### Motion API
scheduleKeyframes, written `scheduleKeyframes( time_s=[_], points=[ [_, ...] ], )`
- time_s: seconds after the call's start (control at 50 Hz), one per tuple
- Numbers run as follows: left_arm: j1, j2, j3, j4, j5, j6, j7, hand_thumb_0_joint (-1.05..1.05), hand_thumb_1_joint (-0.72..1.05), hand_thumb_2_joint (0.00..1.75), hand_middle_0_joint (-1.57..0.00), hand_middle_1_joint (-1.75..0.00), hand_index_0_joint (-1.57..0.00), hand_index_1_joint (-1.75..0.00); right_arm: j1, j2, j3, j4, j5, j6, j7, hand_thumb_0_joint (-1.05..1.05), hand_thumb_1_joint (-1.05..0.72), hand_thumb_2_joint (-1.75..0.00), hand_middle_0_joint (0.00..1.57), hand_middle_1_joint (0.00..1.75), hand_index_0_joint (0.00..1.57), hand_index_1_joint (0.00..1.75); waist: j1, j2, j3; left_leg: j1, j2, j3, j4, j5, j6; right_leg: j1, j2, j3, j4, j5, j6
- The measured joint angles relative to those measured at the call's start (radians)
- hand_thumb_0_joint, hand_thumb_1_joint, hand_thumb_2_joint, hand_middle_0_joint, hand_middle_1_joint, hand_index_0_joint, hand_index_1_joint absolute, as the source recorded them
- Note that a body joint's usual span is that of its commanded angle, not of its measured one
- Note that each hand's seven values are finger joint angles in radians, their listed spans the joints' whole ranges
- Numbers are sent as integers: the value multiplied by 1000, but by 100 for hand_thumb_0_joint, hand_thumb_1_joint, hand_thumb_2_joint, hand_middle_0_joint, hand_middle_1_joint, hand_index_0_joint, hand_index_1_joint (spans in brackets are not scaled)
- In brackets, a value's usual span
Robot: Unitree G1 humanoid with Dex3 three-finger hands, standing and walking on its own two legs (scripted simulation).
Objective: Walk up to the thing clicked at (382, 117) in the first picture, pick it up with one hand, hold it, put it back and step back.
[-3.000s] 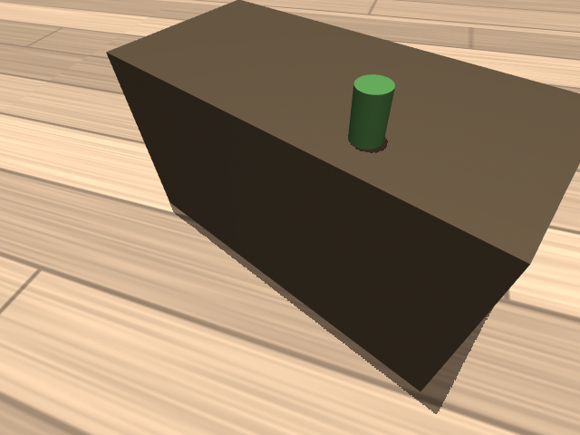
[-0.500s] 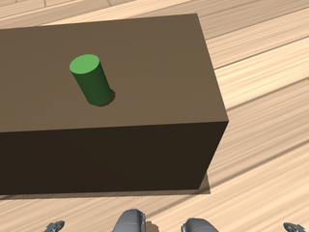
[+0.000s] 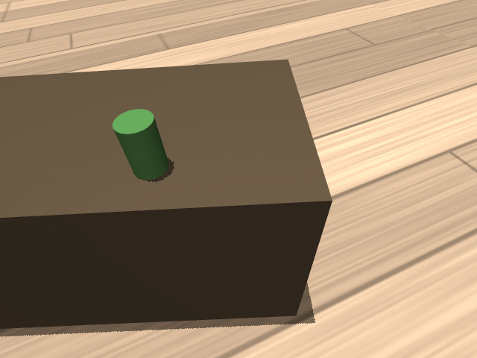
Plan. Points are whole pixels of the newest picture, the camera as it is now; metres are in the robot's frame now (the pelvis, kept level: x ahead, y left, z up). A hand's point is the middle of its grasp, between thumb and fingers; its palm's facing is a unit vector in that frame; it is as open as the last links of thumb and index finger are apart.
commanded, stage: walk up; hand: left
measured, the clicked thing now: (143, 145) +0.52 +0.24 +0.06
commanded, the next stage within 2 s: stand in 1.34 s
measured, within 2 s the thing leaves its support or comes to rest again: neither
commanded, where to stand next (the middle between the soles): +0.09 +0.02 m, yaw +2 degrees
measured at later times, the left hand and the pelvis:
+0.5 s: hand out of the picture +0.14 +0.26 -0.13, palm faces +0.01 -0.95 -0.32, open 7.4 cm; pelvis +0.02 +0.02 +0.02, yaw +0 degrees
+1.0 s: hand out of the picture +0.10 +0.28 -0.13, palm faces +0.01 -0.94 -0.33, open 7.4 cm; pelvis +0.03 +0.03 +0.02, yaw +0 degrees
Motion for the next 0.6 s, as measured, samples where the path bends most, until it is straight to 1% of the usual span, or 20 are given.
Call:
scheduleKeyframes(
  time_s=[0.02, 0.04, 0.06, 0.12, 0.2, 0.3, 0.4, 0.6],
  points=[
    [-6, -6, -3, 9, -1, 3, -1, 1, 90, 89, -20, -30, -20, -30, -2, -4, -2, 7, 1, -3, 0, 0, -90, -89, 20, 30, 21, 30, -1, 6, -2, 7, -3, 0, -21, 26, -8, 3, -3, 1, -9, 5, 4],
    [-13, -12, -5, 18, -2, 4, -1, 1, 90, 89, -20, -30, -20, -30, -2, -7, -3, 14, 2, -5, 0, 0, -90, -90, 20, 30, 20, 30, -1, 11, -5, 13, -4, 1, -38, 35, -19, 7, -5, 2, -21, 10, 6],
    [-18, -16, -7, 26, -3, 5, -2, 1, 90, 89, -20, -30, -20, -30, -3, -8, -3, 22, 1, -5, 1, 0, -90, -90, 20, 30, 20, 30, 0, 16, -8, 17, -5, 2, -52, 39, -23, 11, -6, 3, -34, 16, 8],
    [-37, -21, -10, 44, -4, -2, -3, 1, 90, 89, -20, -30, -20, -30, -7, -5, 5, 49, 2, -3, 3, 0, -90, -90, 20, 30, 20, 30, 1, 24, -9, 31, -2, 1, -85, 51, -25, 28, -4, 1, -76, 33, 10],
    [-72, -20, -12, 71, -10, -7, 3, 1, 90, 89, -20, -30, -20, -30, -18, 9, 14, 81, 2, -6, 3, 0, -90, -90, 20, 30, 20, 30, -3, 20, -2, 56, -5, 1, -133, 73, -37, 53, -8, 1, -118, 48, 14],
    [-118, -20, -12, 97, -20, -6, 10, 1, 90, 89, -20, -30, -20, -30, -39, 24, 17, 110, 4, -7, -1, 0, -90, -90, 20, 30, 20, 30, -9, 14, 4, 84, -5, 4, -170, 86, -35, 85, -8, 4, -165, 67, 20],
    [-155, -21, -13, 119, -22, -1, 12, 1, 90, 89, -20, -30, -20, -30, -64, 33, 15, 134, 3, -4, -5, 0, -90, -90, 20, 30, 20, 30, -14, 4, 1, 108, -7, 7, -198, 95, -30, 111, -11, 7, -201, 82, 26],
    [-179, -26, -16, 165, -18, 6, 9, 1, 90, 89, -20, -30, -20, -30, -103, 38, 8, 162, -2, -2, -6, 0, -90, -90, 20, 30, 20, 30, -14, -5, -1, 141, -12, 14, -255, 121, -22, 148, -16, 13, -269, 115, 37]
  ],
)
